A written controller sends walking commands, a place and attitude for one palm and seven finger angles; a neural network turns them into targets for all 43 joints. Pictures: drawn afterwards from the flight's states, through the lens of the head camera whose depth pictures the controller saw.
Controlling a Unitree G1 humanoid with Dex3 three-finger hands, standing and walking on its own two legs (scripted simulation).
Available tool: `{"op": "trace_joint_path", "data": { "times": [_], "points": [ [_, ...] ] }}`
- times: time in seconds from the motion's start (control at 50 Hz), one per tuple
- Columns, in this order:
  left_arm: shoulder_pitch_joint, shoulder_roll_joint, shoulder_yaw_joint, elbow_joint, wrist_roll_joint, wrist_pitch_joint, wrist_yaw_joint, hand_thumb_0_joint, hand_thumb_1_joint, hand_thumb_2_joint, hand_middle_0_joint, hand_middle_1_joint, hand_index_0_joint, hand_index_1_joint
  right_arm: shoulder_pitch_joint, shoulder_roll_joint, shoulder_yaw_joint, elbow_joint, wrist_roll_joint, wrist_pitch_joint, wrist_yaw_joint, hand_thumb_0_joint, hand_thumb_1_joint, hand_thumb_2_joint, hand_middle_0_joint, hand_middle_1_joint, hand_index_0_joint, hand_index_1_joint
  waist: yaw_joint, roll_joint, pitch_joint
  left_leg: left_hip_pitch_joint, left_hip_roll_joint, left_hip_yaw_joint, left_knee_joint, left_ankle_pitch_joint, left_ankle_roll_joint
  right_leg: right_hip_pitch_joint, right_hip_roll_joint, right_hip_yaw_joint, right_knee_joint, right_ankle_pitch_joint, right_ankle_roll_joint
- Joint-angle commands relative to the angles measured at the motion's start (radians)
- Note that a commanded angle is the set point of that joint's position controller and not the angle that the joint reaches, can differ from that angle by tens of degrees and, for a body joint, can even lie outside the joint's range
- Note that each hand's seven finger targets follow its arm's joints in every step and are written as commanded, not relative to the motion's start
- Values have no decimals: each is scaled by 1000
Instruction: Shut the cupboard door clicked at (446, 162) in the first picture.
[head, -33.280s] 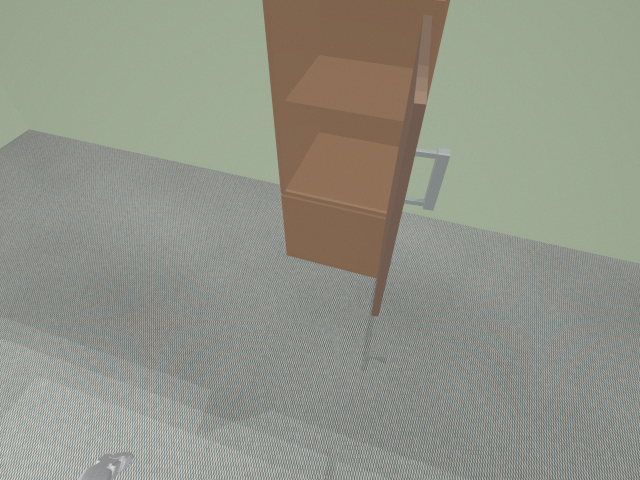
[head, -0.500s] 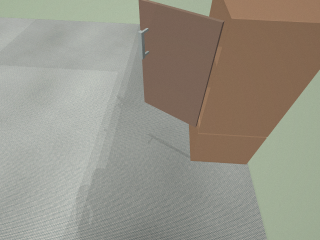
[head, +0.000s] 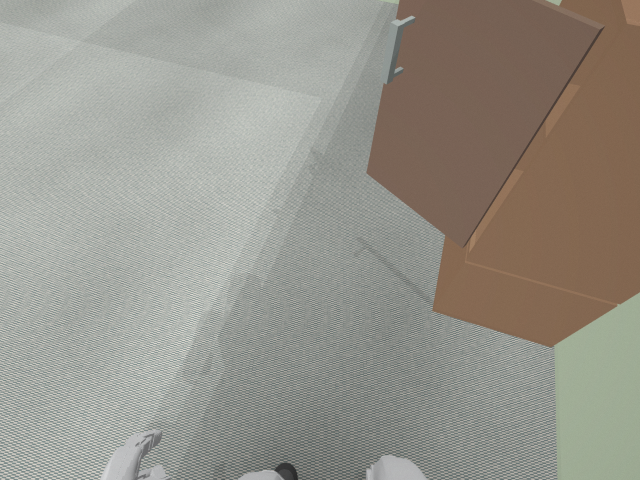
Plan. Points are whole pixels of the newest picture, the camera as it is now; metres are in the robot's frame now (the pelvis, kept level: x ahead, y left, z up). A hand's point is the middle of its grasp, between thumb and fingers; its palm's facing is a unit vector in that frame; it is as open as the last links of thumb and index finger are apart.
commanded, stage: walk to a spot facing it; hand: left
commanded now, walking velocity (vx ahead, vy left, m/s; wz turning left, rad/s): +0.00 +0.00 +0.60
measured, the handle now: (397, 50) +0.91 -0.15 +0.02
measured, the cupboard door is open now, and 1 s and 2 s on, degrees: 60 60 60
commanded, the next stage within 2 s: turn to face it in 1.80 s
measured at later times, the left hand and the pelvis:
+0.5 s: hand out of the picture -0.03 +0.15 -0.17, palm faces +0.36 -0.89 -0.28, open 7.4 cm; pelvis +0.00 -0.06 +0.00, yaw +21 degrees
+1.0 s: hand out of the picture +0.03 +0.19 -0.15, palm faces +0.58 -0.76 -0.28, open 7.4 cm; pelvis +0.06 -0.05 -0.01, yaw +38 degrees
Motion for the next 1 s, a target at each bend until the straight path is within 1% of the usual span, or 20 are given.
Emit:
{"op": "trace_joint_path", "data": {
  "times": [0.0,0.1,0.12,0.14,0.18,0.26,0.4,0.48,0.52,0.54,0.56,0.58,0.64,0.72,0.82,0.88,0.9,0.92,0.94,0.98],
  "points": [
    [41,67,9,-82,3,-13,0,0,900,900,-200,-300,-200,-300,51,-211,-56,-61,0,0,0,0,-900,-900,200,300,200,300,5,172,-156,160,234,-348,-132,32,103,25,31,-8,-160,-35,-1],
    [204,120,25,-57,-2,-20,5,0,900,900,-200,-300,-200,-300,-49,-195,-69,-111,12,17,12,0,-900,-900,200,300,200,300,82,144,-165,-85,119,-318,-68,-141,15,380,57,-30,-554,107,-31],
    [229,183,40,-64,9,-30,12,0,900,900,-200,-300,-200,-300,-37,-131,-66,-119,23,21,18,0,-900,-900,200,300,200,300,91,-53,-165,-237,16,-210,127,-299,-53,475,-130,165,-730,-22,-95],
    [174,255,49,-91,22,-34,18,0,900,900,-200,-300,-200,-300,-36,-88,-61,-139,23,15,20,0,-900,-900,200,300,200,300,91,-287,-121,-330,-86,-34,478,-414,-113,373,-416,471,-831,-68,-213],
    [-8,160,14,-126,6,-37,22,0,900,900,-200,-300,-200,-300,15,-124,-67,-112,3,27,33,0,-900,-900,200,300,200,300,-13,-125,-50,-251,9,-69,756,-335,-91,160,-343,252,-774,42,-215],
    [69,116,6,-111,1,-58,22,0,900,900,-200,-300,-200,-300,0,-99,-48,-110,14,29,46,0,-900,-900,200,300,200,300,-1,-176,-96,-258,39,28,748,-260,-125,357,-230,9,-594,658,-188],
    [259,161,30,-53,8,-54,23,0,900,900,-200,-300,-200,-300,-149,-69,-17,-152,20,25,48,0,-900,-900,200,300,200,300,94,-208,-125,-198,54,117,425,-327,-114,544,-279,-43,-512,890,-185],
    [249,181,42,-50,10,-52,19,0,900,900,-200,-300,-200,-300,-117,-72,-14,-145,24,12,44,0,-900,-900,200,300,200,300,74,-221,-149,-37,40,154,193,-269,-87,494,-298,-78,-435,901,-167],
    [221,177,40,-58,-4,-53,14,0,900,900,-200,-300,-200,-300,8,-122,-26,-113,17,1,43,0,-900,-900,200,300,200,300,-3,-121,-213,236,59,123,-26,19,-62,352,-262,-161,-234,779,-96],
    [220,121,29,-92,-12,-48,7,0,900,900,-200,-300,-200,-300,70,-232,-55,-101,6,-9,36,0,-900,-900,200,300,200,300,-36,159,-271,475,302,-167,-25,397,40,55,-142,-209,-21,260,-22],
    [152,68,-1,-133,-11,-43,8,0,900,900,-200,-300,-200,-300,150,-301,-71,-81,18,-3,24,0,-900,-900,200,300,200,300,-75,318,-285,535,481,-372,-5,909,180,-125,-58,-129,145,-285,5],
    [120,103,5,-146,-2,-28,15,0,900,900,-200,-300,-200,-300,154,-280,-62,-68,19,7,19,0,-900,-900,200,300,200,300,-68,188,-267,474,484,-268,7,776,204,-115,-85,-44,182,-269,-11],
    [69,97,14,-117,0,-19,1,0,900,900,-200,-300,-200,-300,22,-214,-39,-113,5,-4,-2,0,-900,-900,200,300,200,300,-27,183,-121,285,337,-230,-68,297,137,-130,-83,-21,163,-106,4],
    [80,84,15,-105,4,-26,-33,0,900,900,-200,-300,-200,-300,-4,-221,-38,-119,4,-18,7,0,-900,-900,200,300,200,300,3,164,-73,198,256,-221,-151,-144,106,-93,-46,-57,15,-21,7],
    [63,83,12,-120,5,-40,-47,0,900,900,-200,-300,-200,-300,-11,-230,-49,-117,0,-20,17,0,-900,-900,200,300,200,300,14,213,-35,79,223,-264,-180,-392,100,28,-2,-101,-232,20,7],
    [200,97,24,-79,8,-56,-49,0,900,900,-200,-300,-200,-300,-60,-212,-50,-128,6,-19,17,0,-900,-900,200,300,200,300,92,135,-56,-113,171,-256,-56,-463,71,330,45,-122,-415,95,3],
    [304,149,40,-57,13,-70,-42,0,900,900,-200,-300,-200,-300,-82,-169,-42,-139,15,-24,20,0,-900,-900,200,300,200,300,150,1,-90,-258,85,-183,110,-484,31,518,-24,-31,-558,4,-9],
    [381,251,60,-43,28,-83,-25,0,900,900,-200,-300,-200,-300,-48,-74,-23,-154,27,-34,21,0,-900,-900,200,300,200,300,183,-346,-165,-416,-37,-8,479,-518,-36,652,-338,330,-750,-273,-87],
    [355,256,50,-53,9,-74,-16,0,900,900,-200,-300,-200,-300,-83,-108,-31,-173,14,-33,26,0,-900,-900,200,300,200,300,165,-330,-95,-429,10,-34,710,-496,-41,475,-455,515,-870,-429,-144],
    [211,188,36,-87,6,-85,-11,0,900,900,-200,-300,-200,-300,-23,-109,-38,-140,-1,-27,37,0,-900,-900,200,300,200,300,71,-237,-52,-401,79,-55,844,-320,-47,327,-414,428,-876,-424,-153]
  ]
}}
